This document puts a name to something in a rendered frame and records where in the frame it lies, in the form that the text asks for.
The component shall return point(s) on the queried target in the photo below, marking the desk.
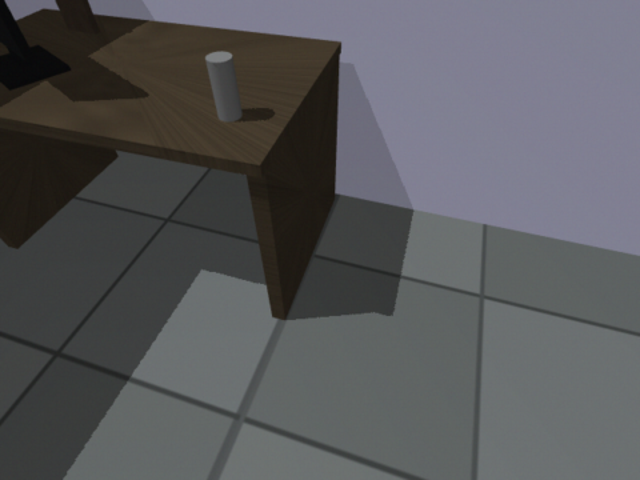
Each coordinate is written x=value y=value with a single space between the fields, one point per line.
x=143 y=87

